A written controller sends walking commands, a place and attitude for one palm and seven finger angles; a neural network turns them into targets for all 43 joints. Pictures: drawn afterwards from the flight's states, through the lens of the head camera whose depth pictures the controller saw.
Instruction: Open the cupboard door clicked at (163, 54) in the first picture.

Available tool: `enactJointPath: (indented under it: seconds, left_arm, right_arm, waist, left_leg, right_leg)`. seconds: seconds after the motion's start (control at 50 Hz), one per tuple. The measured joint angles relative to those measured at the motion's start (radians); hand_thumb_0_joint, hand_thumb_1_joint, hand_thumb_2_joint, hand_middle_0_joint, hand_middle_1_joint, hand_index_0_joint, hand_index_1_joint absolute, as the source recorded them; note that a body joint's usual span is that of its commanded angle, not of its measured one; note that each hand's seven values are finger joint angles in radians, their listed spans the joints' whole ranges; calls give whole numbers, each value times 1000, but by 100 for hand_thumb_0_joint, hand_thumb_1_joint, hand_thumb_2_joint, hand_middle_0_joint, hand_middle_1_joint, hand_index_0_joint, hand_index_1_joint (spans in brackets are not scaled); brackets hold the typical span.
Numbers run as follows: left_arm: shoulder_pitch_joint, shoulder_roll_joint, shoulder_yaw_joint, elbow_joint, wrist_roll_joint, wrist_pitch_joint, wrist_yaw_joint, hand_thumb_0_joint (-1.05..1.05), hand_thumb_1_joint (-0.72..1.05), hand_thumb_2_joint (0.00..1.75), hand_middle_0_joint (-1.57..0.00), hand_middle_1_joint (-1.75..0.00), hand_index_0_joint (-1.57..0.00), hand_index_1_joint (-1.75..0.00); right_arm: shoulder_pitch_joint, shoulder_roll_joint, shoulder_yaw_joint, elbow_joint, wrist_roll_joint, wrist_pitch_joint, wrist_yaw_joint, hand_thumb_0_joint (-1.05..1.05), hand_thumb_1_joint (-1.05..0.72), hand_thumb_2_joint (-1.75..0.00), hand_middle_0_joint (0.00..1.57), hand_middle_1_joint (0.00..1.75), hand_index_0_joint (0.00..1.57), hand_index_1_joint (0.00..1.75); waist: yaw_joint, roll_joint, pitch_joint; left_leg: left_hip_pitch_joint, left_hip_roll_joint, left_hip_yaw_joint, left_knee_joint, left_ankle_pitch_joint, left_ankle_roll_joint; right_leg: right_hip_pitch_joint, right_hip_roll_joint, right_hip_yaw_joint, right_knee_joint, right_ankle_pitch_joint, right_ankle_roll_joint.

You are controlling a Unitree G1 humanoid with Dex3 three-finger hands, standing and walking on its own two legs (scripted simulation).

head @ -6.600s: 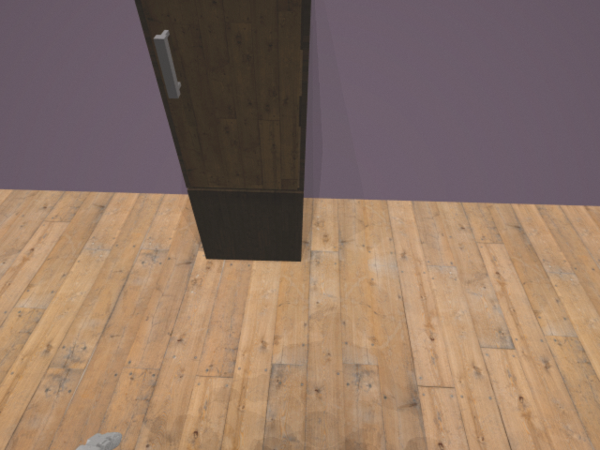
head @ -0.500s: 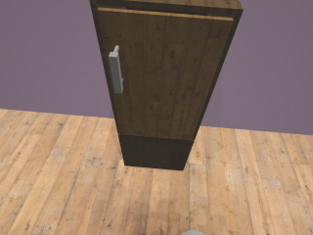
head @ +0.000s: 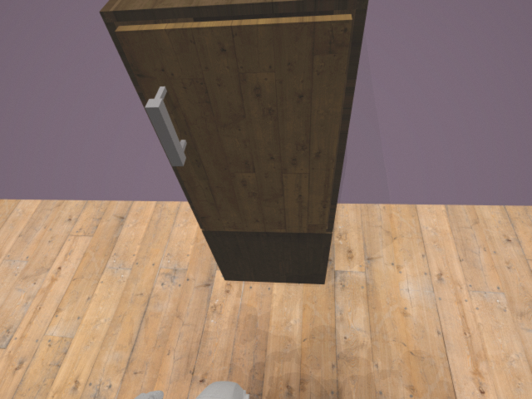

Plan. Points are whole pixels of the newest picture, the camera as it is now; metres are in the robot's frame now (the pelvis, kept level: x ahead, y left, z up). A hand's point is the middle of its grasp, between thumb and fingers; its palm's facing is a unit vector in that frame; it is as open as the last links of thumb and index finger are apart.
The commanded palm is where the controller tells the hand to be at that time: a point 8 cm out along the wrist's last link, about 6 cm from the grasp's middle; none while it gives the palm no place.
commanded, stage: come to a stop and stand still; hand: left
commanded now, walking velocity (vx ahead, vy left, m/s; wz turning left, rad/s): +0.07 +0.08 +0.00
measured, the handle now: (170, 127) +0.56 +0.21 +0.08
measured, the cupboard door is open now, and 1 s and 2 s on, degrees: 0 0 0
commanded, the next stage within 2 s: look again from close up in 0.50 s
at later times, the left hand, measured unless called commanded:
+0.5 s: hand out of the picture -0.06 +0.24 -0.18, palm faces +0.03 -0.99 -0.16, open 7.4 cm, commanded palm none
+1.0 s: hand out of the picture +0.06 +0.21 -0.18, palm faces +0.04 -0.98 -0.19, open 7.2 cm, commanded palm none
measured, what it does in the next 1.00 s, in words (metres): steps on the spot: left foot, then right foot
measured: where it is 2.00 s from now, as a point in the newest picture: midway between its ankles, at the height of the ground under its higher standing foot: outside the picture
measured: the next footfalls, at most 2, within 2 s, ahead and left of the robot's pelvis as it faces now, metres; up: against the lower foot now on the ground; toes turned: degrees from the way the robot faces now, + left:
left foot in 0.26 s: -0.02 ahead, +0.15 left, +0.00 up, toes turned +3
right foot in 0.66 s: +0.00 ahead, -0.07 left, +0.00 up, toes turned +5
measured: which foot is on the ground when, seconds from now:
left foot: up 0.00-0.24, down 0.26-1.00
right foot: down 0.00-0.26, up 0.28-0.64, down 0.66-1.00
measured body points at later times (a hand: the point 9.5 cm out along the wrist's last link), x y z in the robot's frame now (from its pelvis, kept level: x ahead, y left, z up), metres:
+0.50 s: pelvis -0.04 +0.06 +0.01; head -0.03 +0.09 +0.46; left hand -0.06 +0.29 -0.16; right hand -0.05 -0.16 -0.14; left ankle -0.07 +0.17 -0.74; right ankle -0.06 -0.08 -0.68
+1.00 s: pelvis -0.01 +0.03 -0.01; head -0.02 +0.04 +0.44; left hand +0.05 +0.26 -0.16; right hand +0.03 -0.21 -0.16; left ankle -0.06 +0.15 -0.74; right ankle -0.05 -0.09 -0.74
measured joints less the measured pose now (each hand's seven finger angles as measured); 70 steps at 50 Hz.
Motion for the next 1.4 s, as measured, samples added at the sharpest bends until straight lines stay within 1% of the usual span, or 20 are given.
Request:
enactJointPath:
  seconds: [0.1,0.18,0.24,0.26,0.34,0.4,0.46,0.54,0.62,0.66,0.68,0.76,0.82,0.88,1.06,1.26,1.28,1.3,1.34,1.4]
  left_arm:
    - [36,22,8,11,10,6,-5,0,91,90,-21,-30,-21,-30]
    - [71,49,14,32,19,16,-12,0,90,90,-21,-30,-20,-30]
    - [102,68,18,61,13,27,-14,0,90,90,-20,-30,-20,-30]
    - [112,71,18,71,7,32,-15,0,90,90,-20,-30,-20,-30]
    - [142,96,25,118,3,55,-23,1,90,90,-20,-30,-20,-30]
    - [163,96,27,127,10,47,-36,1,91,90,-20,-30,-20,-30]
    - [182,90,26,136,11,35,-43,1,91,90,-20,-30,-20,-30]
    - [176,74,17,150,7,41,-45,1,91,90,-20,-30,-20,-30]
    - [132,55,1,133,-1,38,-43,1,91,90,-20,-30,-20,-30]
    - [135,58,-7,82,3,16,-38,1,90,90,-20,-30,-20,-30]
    - [127,52,-4,74,7,6,-26,1,91,90,-20,-30,-20,-30]
    - [104,31,-5,49,10,-3,-3,1,93,90,-20,-30,-20,-30]
    - [97,30,-3,30,6,-15,10,1,93,90,-20,-30,-20,-30]
    - [94,38,-3,28,-1,-14,17,1,94,90,-20,-30,-20,-30]
    - [125,32,-10,34,-2,-13,10,0,93,90,-20,-30,-20,-30]
    - [181,38,-23,79,1,-7,10,0,91,90,-20,-30,-20,-30]
    - [227,37,-10,-76,-44,59,6,1,91,90,-20,-30,-20,-30]
    - [280,40,-3,-264,-75,81,9,1,90,90,-20,-30,-20,-30]
    - [337,50,-11,-544,-116,35,42,2,89,89,-20,-31,-20,-31]
    - [303,41,-14,-796,-168,-30,46,2,86,88,-20,-33,-20,-33]
  right_arm:
    - [-10,-14,6,-10,-1,-3,8,1,-91,-90,19,30,20,30]
    - [-13,-9,17,-19,5,-22,12,1,-91,-90,19,30,20,30]
    - [2,4,31,-23,7,-49,10,1,-91,-90,19,30,20,30]
    - [14,7,34,-24,5,-61,7,0,-91,-90,19,30,20,30]
    - [68,68,61,6,-8,-62,-4,0,-91,-90,19,30,20,30]
    - [109,97,75,32,-7,-64,-13,1,-91,-89,20,30,20,30]
    - [132,115,77,45,-3,-75,-19,1,-91,-89,20,30,21,30]
    - [153,127,71,53,-6,-93,-31,1,-91,-89,20,30,21,30]
    - [169,119,65,66,-6,-85,-34,1,-91,-89,20,30,21,30]
    - [186,111,62,54,-4,-75,-29,1,-90,-89,20,30,21,30]
    - [182,103,59,54,-2,-72,-30,1,-90,-89,20,30,21,30]
    - [181,75,47,40,2,-62,-31,1,-91,-89,20,30,21,30]
    - [171,77,49,31,3,-61,-30,1,-91,-89,20,30,20,30]
    - [143,86,52,25,1,-75,-30,1,-91,-89,19,30,20,30]
    - [41,67,51,-14,1,-87,-34,1,-93,-89,20,30,20,30]
    - [40,55,64,4,7,-84,-19,0,-92,-89,20,30,21,30]
    - [58,51,74,-36,25,-93,-21,0,-92,-89,20,30,21,30]
    - [82,50,83,-79,36,-134,-35,1,-92,-89,20,30,21,30]
    - [119,46,89,-136,57,-228,-57,1,-92,-89,20,30,21,30]
    - [135,24,96,-222,75,-309,-70,1,-91,-89,20,30,21,30]
  waist:
    - [27,-23,-19]
    - [48,-45,-41]
    - [50,-52,-68]
    - [43,-44,-82]
    - [21,-89,-116]
    - [22,-95,-131]
    - [22,-110,-124]
    - [-5,-111,-96]
    - [-30,-88,-60]
    - [-25,-96,-68]
    - [-24,-87,-64]
    - [-54,-23,-67]
    - [-47,-36,-85]
    - [-34,-67,-108]
    - [-7,-48,-118]
    - [15,-47,-95]
    - [18,-51,-82]
    - [29,-60,-67]
    - [37,-72,-66]
    - [13,-48,-83]
  left_leg:
    - [70,26,5,-179,0,0]
    - [160,36,32,-410,-23,22]
    - [258,36,57,-632,46,42]
    - [279,41,46,-697,60,54]
    - [294,28,43,-729,117,74]
    - [316,30,39,-799,157,78]
    - [329,21,58,-844,179,80]
    - [329,20,73,-853,180,78]
    - [308,37,75,-802,149,61]
    - [246,35,90,-696,91,47]
    - [217,46,91,-634,55,41]
    - [171,81,37,-509,-2,71]
    - [174,79,44,-491,-5,79]
    - [223,68,52,-543,-12,43]
    - [278,47,80,-602,23,69]
    - [292,25,96,-654,90,90]
    - [279,23,97,-645,93,92]
    - [277,16,103,-647,99,96]
    - [253,-4,107,-646,115,100]
    - [190,-20,87,-603,124,109]
  right_leg:
    - [1,-15,0,-39,42,10]
    - [-7,-17,5,-60,74,24]
    - [-22,-4,5,-53,83,43]
    - [-39,6,0,-27,56,51]
    - [-78,25,56,162,-120,71]
    - [-103,44,83,343,-115,81]
    - [-104,39,91,418,-99,92]
    - [-66,24,73,351,-155,98]
    - [3,22,46,164,-204,78]
    - [34,10,52,33,-84,57]
    - [25,18,54,39,-63,47]
    - [50,58,-5,78,-149,32]
    - [84,63,-26,76,-169,28]
    - [106,49,-22,79,-181,35]
    - [150,31,1,28,-144,58]
    - [167,13,15,-37,-70,77]
    - [153,11,17,-26,-66,78]
    - [138,3,23,-6,-66,69]
    - [95,-14,33,42,-83,51]
    - [45,-26,28,80,-84,60]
